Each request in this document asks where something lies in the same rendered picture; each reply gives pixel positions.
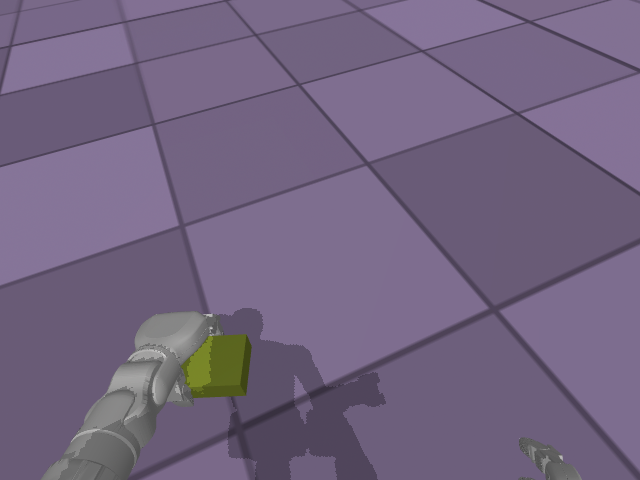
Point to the left robot hand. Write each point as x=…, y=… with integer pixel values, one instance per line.
x=181, y=333

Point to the left robot arm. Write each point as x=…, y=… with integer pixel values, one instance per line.
x=122, y=422

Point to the small box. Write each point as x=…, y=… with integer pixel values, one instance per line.
x=220, y=367

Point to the right robot hand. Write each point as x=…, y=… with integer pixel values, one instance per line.
x=548, y=460

